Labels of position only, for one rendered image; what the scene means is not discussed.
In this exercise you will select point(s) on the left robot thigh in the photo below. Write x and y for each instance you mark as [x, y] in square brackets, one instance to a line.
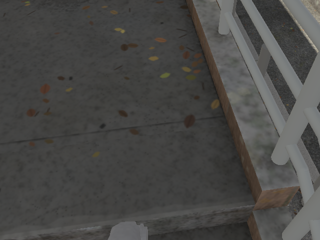
[129, 230]

